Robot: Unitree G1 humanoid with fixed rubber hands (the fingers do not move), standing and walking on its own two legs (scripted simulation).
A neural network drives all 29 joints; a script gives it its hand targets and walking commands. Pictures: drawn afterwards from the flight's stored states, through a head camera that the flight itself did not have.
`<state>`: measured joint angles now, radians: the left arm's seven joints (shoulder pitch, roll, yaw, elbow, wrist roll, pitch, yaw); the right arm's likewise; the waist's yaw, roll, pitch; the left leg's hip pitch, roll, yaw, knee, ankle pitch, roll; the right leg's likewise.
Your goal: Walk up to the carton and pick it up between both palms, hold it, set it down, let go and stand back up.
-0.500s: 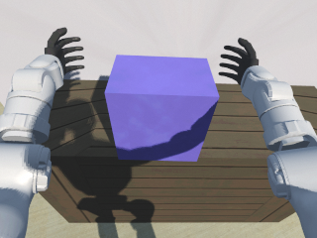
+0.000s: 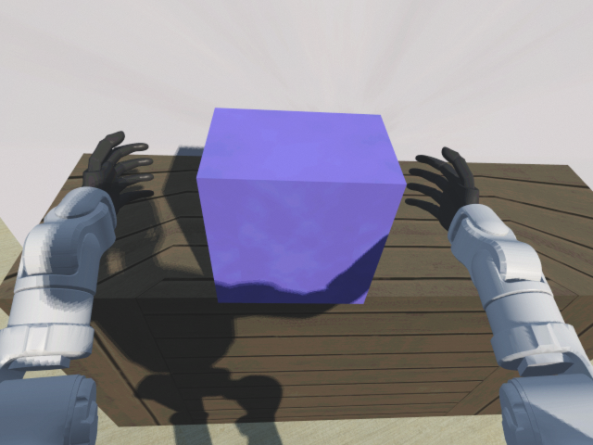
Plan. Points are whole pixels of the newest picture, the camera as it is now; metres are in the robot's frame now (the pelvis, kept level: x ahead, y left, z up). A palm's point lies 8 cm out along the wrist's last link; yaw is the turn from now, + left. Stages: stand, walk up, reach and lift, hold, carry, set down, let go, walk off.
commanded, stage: set down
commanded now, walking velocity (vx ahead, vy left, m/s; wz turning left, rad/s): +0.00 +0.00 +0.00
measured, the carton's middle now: (295, 213) +0.46 +0.04 +0.07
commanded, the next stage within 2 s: none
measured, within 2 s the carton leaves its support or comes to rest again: neither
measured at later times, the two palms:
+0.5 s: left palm (110, 249) +0.32 +0.26 +0.12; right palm (466, 263) +0.34 -0.19 +0.12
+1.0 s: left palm (111, 310) +0.26 +0.25 +0.07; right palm (475, 323) +0.28 -0.20 +0.07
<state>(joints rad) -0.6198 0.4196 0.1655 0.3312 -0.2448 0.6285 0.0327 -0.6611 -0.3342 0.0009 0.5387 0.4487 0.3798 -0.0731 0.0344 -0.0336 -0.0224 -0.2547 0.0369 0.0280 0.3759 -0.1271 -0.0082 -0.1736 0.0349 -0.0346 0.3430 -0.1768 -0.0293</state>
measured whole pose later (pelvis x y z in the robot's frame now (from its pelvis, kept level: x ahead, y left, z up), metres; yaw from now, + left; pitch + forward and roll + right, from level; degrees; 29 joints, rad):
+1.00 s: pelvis +0.02 -0.01 +0.00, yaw -1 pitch -2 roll +0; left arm 0.10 0.26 0.18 -0.12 -0.21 0.36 0.00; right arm 0.13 -0.23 -0.01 -0.11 0.31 0.22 -0.08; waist 0.05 -0.03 0.06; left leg -0.13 0.03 0.04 0.30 -0.14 -0.02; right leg -0.07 0.03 -0.01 0.31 -0.20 -0.03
